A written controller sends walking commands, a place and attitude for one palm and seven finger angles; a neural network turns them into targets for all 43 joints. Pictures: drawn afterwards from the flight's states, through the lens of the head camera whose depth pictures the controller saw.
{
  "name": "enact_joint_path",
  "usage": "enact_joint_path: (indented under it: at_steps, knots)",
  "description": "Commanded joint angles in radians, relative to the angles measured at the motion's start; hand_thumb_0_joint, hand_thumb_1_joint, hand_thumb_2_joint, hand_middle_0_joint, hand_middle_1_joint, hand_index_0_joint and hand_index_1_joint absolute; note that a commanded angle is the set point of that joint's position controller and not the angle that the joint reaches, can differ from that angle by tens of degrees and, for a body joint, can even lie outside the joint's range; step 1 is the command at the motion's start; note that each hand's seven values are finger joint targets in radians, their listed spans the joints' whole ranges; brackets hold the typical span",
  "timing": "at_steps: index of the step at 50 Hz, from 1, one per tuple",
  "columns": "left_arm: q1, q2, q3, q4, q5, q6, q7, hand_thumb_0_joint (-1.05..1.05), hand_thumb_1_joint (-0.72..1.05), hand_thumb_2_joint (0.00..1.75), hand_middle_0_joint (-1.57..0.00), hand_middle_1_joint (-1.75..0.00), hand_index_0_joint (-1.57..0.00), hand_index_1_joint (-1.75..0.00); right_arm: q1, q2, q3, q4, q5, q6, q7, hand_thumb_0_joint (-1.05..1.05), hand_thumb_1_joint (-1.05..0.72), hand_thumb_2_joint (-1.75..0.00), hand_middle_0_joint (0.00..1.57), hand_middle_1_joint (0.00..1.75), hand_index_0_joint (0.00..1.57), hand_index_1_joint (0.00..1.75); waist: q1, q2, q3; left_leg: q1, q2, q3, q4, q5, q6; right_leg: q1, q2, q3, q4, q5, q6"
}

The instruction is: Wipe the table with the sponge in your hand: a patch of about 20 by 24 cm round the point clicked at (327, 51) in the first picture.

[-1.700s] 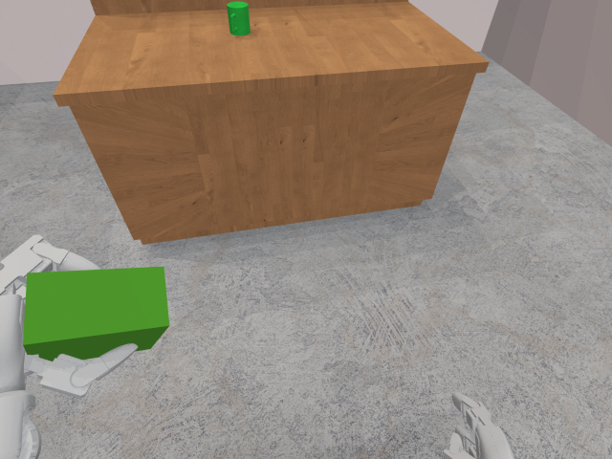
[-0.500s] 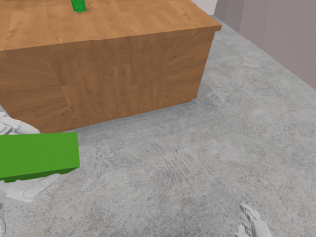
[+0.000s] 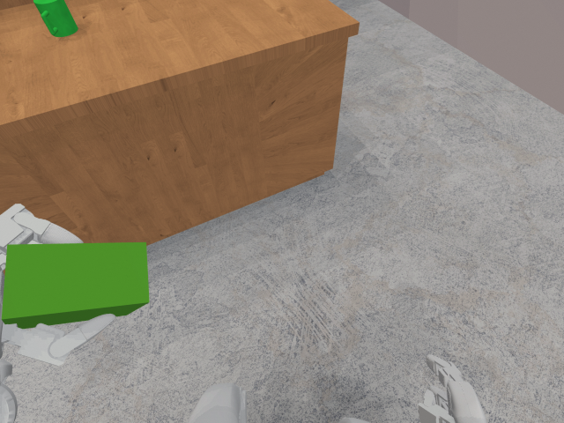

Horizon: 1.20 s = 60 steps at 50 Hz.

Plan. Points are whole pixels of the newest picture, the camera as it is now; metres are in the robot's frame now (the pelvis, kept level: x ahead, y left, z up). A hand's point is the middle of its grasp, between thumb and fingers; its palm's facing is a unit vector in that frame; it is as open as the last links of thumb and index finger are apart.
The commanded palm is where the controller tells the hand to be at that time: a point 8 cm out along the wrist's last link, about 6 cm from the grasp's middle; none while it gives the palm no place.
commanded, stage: walk to a spot facing it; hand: left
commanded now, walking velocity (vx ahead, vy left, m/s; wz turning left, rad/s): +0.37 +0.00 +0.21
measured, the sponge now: (97, 284) +0.23 +0.20 +0.15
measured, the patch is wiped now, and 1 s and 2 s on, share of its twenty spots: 0.00 0.00 0.00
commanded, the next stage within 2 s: turn to face it in 0.94 s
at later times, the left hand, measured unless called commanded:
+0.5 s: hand (80, 157) +0.37 +0.24 +0.20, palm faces +0.44 -0.81 -0.39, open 10.3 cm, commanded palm +0.31 +0.29 +0.19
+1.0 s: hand (130, 119) +0.43 +0.20 +0.20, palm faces +0.50 -0.71 -0.50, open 10.3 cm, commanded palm +0.36 +0.25 +0.19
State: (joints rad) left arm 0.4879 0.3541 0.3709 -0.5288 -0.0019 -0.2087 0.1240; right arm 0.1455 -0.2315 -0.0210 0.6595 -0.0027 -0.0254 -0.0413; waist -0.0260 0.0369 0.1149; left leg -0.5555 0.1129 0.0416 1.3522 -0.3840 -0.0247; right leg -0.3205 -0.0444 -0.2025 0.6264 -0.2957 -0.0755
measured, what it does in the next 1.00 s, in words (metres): walks ahead: left foot, then right foot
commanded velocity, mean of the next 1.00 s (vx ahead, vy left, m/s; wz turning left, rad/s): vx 0.21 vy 0.00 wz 0.34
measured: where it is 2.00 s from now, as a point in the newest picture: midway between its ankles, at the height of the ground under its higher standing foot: (330, 415)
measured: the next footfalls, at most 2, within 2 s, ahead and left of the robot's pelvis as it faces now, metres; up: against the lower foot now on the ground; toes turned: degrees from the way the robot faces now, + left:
left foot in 0.28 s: +0.22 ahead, +0.15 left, +0.00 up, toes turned +13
right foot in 0.66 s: +0.31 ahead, -0.14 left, +0.00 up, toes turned -7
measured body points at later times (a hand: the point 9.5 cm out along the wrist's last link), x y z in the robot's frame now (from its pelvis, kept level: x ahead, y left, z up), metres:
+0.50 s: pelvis +0.16 +0.00 +0.01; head +0.18 +0.01 +0.46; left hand +0.34 +0.28 +0.22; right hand +0.34 -0.18 -0.08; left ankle +0.18 +0.14 -0.73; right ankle +0.19 -0.13 -0.66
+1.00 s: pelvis +0.26 -0.06 +0.01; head +0.32 -0.04 +0.45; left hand +0.40 +0.24 +0.23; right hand +0.48 -0.29 -0.07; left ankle +0.29 +0.08 -0.69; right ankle +0.27 -0.14 -0.73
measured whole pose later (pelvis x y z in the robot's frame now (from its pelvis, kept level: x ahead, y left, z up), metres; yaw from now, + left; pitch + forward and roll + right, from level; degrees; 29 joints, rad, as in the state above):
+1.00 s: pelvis +0.26 -0.06 +0.01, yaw +12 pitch +0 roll +2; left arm 0.54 0.43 0.41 -0.68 -0.02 -0.22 0.17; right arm 0.18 -0.26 -0.06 0.55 -0.01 -0.03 -0.07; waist -0.03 -0.05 0.12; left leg -0.45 0.08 0.16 0.79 -0.37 -0.04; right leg -0.24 -0.14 -0.29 0.58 -0.33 -0.03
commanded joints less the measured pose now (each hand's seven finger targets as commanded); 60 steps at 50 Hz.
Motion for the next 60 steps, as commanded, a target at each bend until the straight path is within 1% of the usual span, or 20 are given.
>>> enact_joint_path:
  at_steps: [1, 8, 12, 13, 14, 15, 16, 22, 30, 31, 32, 33, 35, 41, 48, 51, 52, 54, 56, 60]
  knots:
    - [-0.011, 0.222, 0.184, -0.268, -0.025, -0.085, 0.045, 0.0, 0.1, 1.3, -1.2, -1.6, -1.2, -1.6, -0.06, -0.059, -0.025, -0.174, 0.001, -0.041, -0.006, 0.0, -0.9, -0.9, 0.2, 0.3, 0.2, 0.3, 0.01, -0.109, -0.202, -0.121, 0.059, -0.024, -0.172, 0.085, -0.014, 0.193, -0.296, 0.247, -0.318, 0.292, -0.086]
    - [0.0, 0.186, 0.154, -0.202, -0.029, -0.064, 0.072, 0.0, 0.1, 1.3, -1.2, -1.6, -1.2, -1.6, -0.014, -0.051, -0.033, -0.222, 0.0, -0.061, -0.017, 0.0, -0.9, -0.9, 0.2, 0.3, 0.2, 0.3, 0.053, -0.172, -0.201, 0.073, -0.015, 0.15, -0.655, 0.122, 0.02, 0.246, -0.266, 0.182, -0.263, 0.339, -0.076]
    - [-0.116, 0.169, 0.096, -0.21, -0.024, -0.063, 0.077, 0.0, 0.1, 1.3, -1.2, -1.6, -1.2, -1.6, 0.026, -0.066, -0.042, -0.223, 0.0, -0.066, -0.039, 0.0, -0.9, -0.9, 0.2, 0.3, 0.2, 0.3, 0.007, -0.088, -0.233, 0.385, -0.073, 0.197, -0.867, 0.218, 0.04, 0.161, -0.189, 0.092, 0.004, 0.392, -0.003]
    - [-0.152, 0.175, 0.094, -0.236, -0.022, -0.075, 0.078, 0.0, 0.1, 1.3, -1.2, -1.6, -1.2, -1.6, 0.032, -0.083, -0.049, -0.226, 0.001, -0.068, -0.045, 0.0, -0.9, -0.9, 0.2, 0.3, 0.2, 0.3, -0.006, 0.035, -0.274, 0.532, -0.007, 0.068, -0.904, 0.223, 0.082, 0.057, -0.15, 0.07, 0.186, 0.333, 0.035]
    - [-0.171, 0.172, 0.096, -0.26, -0.026, -0.085, 0.079, 0.0, 0.1, 1.3, -1.2, -1.6, -1.2, -1.6, 0.017, -0.104, -0.05, -0.229, -0.001, -0.07, -0.041, 0.0, -0.9, -0.9, 0.2, 0.3, 0.2, 0.3, 0.008, 0.262, -0.301, 0.662, 0.218, -0.284, -0.964, 0.345, 0.184, -0.143, -0.032, 0.049, 0.419, -0.092, 0.083]
    - [-0.207, 0.186, 0.071, -0.259, -0.019, -0.095, 0.075, 0.0, 0.1, 1.3, -1.2, -1.6, -1.2, -1.6, 0.007, -0.081, -0.028, -0.242, 0.002, -0.083, -0.03, 0.0, -0.9, -0.9, 0.2, 0.3, 0.2, 0.3, 0.018, 0.29, -0.263, 0.688, 0.35, -0.523, -1.008, 0.477, 0.273, -0.292, 0.014, 0.134, 0.598, -0.338, 0.081]
    - [-0.211, 0.236, 0.105, -0.189, -0.012, -0.091, 0.067, 0.0, 0.1, 1.3, -1.2, -1.6, -1.2, -1.6, -0.004, -0.074, -0.014, -0.218, -0.006, -0.086, -0.024, 0.0, -0.9, -0.9, 0.2, 0.3, 0.2, 0.3, 0.008, 0.203, -0.223, 0.584, 0.372, -0.542, -1.051, 0.322, 0.297, -0.328, -0.023, 0.205, 0.676, -0.308, 0.078]
    - [-0.092, 0.175, 0.106, -0.363, -0.023, -0.086, 0.05, 0.0, 0.1, 1.3, -1.2, -1.6, -1.2, -1.6, -0.01, -0.069, -0.03, -0.198, 0.006, -0.12, -0.004, 0.0, -0.9, -0.9, 0.2, 0.3, 0.2, 0.3, 0.039, 0.249, -0.186, 0.339, 0.205, -0.105, -1.083, 0.13, 0.19, -0.217, -0.075, 0.127, 0.448, -0.079, 0.103]
    - [-0.088, 0.118, 0.087, -0.097, -0.023, -0.058, 0.044, 0.0, 0.1, 1.3, -1.2, -1.6, -1.2, -1.6, 0.015, -0.063, -0.032, -0.177, 0.015, -0.114, -0.027, 0.0, -0.9, -0.9, 0.2, 0.3, 0.2, 0.3, 0.029, 0.127, -0.183, 0.288, 0.137, 0.039, -0.909, 0.065, 0.121, 0.091, 0.02, -0.041, -0.061, 0.01, 0.131]
    - [-0.117, 0.132, 0.084, -0.085, -0.019, -0.051, 0.043, 0.0, 0.1, 1.3, -1.2, -1.6, -1.2, -1.6, 0.016, -0.055, -0.029, -0.171, 0.017, -0.106, -0.032, 0.0, -0.9, -0.9, 0.2, 0.3, 0.2, 0.3, 0.028, 0.055, -0.192, 0.252, 0.103, 0.052, -0.786, 0.034, 0.104, 0.163, -0.003, -0.003, -0.143, 0.006, 0.122]
    - [-0.126, 0.157, 0.092, -0.066, -0.009, -0.041, 0.043, 0.0, 0.1, 1.3, -1.2, -1.6, -1.2, -1.6, 0.031, -0.035, -0.028, -0.167, 0.022, -0.097, -0.032, 0.0, -0.9, -0.9, 0.2, 0.3, 0.2, 0.3, 0.029, -0.132, -0.218, 0.158, 0.026, 0.108, -0.535, -0.02, 0.077, 0.244, -0.139, 0.185, -0.249, -0.024, 0.067]
    - [-0.132, 0.22, 0.125, -0.065, -0.005, -0.026, 0.048, 0.0, 0.1, 1.3, -1.2, -1.6, -1.2, -1.6, -0.01, -0.014, -0.014, -0.191, 0.018, -0.092, -0.032, 0.0, -0.9, -0.9, 0.2, 0.3, 0.2, 0.3, 0.053, -0.424, -0.214, -0.114, -0.097, 0.097, -0.222, -0.226, 0.039, 0.364, -0.378, 0.578, -0.333, 0.092, -0.044]
    - [-0.218, 0.2, 0.108, -0.098, -0.01, -0.026, 0.044, 0.0, 0.1, 1.3, -1.2, -1.6, -1.2, -1.6, -0.053, -0.044, -0.015, -0.17, 0.006, -0.102, -0.025, 0.0, -0.9, -0.9, 0.2, 0.3, 0.2, 0.3, 0.033, -0.298, -0.198, -0.133, -0.035, -0.073, -0.03, -0.139, 0.022, 0.288, -0.444, 0.546, -0.347, 0.122, -0.062]
    - [-0.073, 0.243, 0.168, -0.252, -0.005, -0.078, 0.06, 0.0, 0.1, 1.3, -1.2, -1.6, -1.2, -1.6, -0.086, -0.047, -0.016, -0.186, 0.0, -0.06, -0.024, 0.0, -0.9, -0.9, 0.2, 0.3, 0.2, 0.3, 0.028, -0.174, -0.192, -0.035, -0.004, 0.005, -0.172, -0.015, -0.025, 0.247, -0.34, 0.115, -0.23, 0.646, -0.025]
    - [0.08, 0.221, 0.211, -0.323, -0.039, -0.054, 0.096, 0.0, 0.1, 1.3, -1.2, -1.6, -1.2, -1.6, -0.026, -0.041, -0.037, -0.262, -0.009, -0.05, -0.025, 0.0, -0.9, -0.9, 0.2, 0.3, 0.2, 0.3, 0.064, -0.176, -0.273, 0.09, -0.042, 0.145, -0.62, 0.014, -0.017, 0.323, -0.348, 0.068, -0.133, 0.739, -0.033]
    - [0.072, 0.194, 0.189, -0.294, -0.055, -0.041, 0.094, 0.0, 0.1, 1.3, -1.2, -1.6, -1.2, -1.6, 0.026, -0.051, -0.049, -0.262, -0.003, -0.041, -0.031, 0.0, -0.9, -0.9, 0.2, 0.3, 0.2, 0.3, 0.009, -0.142, -0.32, 0.289, -0.095, 0.171, -0.847, 0.159, -0.011, 0.256, -0.303, 0.008, 0.06, 0.701, 0.034]
    - [0.052, 0.193, 0.184, -0.292, -0.061, -0.045, 0.095, 0.0, 0.1, 1.3, -1.2, -1.6, -1.2, -1.6, 0.037, -0.061, -0.054, -0.26, 0.0, -0.038, -0.036, 0.0, -0.9, -0.9, 0.2, 0.3, 0.2, 0.3, -0.017, -0.055, -0.35, 0.437, -0.056, 0.106, -0.927, 0.321, 0.018, 0.153, -0.248, 0.0, 0.222, 0.57, 0.081]
    - [0.026, 0.205, 0.171, -0.339, -0.055, -0.089, 0.084, 0.0, 0.1, 1.3, -1.2, -1.6, -1.2, -1.6, 0.031, -0.1, -0.057, -0.265, 0.004, -0.061, -0.022, 0.0, -0.9, -0.9, 0.2, 0.3, 0.2, 0.3, 0.025, 0.311, -0.347, 0.626, 0.352, -0.447, -0.923, 1.186, 0.265, -0.223, -0.023, 0.109, 0.544, -0.424, 0.139]
    - [-0.026, 0.219, 0.147, -0.266, -0.027, -0.086, 0.061, 0.0, 0.1, 1.3, -1.2, -1.6, -1.2, -1.6, 0.001, -0.097, -0.043, -0.228, -0.004, -0.077, -0.006, 0.0, -0.9, -0.9, 0.2, 0.3, 0.2, 0.3, 0.014, 0.167, -0.283, 0.54, 0.324, -0.329, -0.922, 1.013, 0.232, -0.258, -0.058, 0.189, 0.597, -0.326, 0.125]
    - [-0.122, 0.18, 0.08, -0.402, -0.02, -0.069, 0.053, 0.0, 0.1, 1.3, -1.2, -1.6, -1.2, -1.6, -0.001, -0.089, -0.04, -0.213, 0.008, -0.104, 0.009, 0.0, -0.9, -0.9, 0.2, 0.3, 0.2, 0.3, 0.025, 0.217, -0.258, 0.392, 0.159, -0.044, -0.968, 0.609, 0.148, -0.119, -0.026, 0.138, 0.39, -0.093, 0.126]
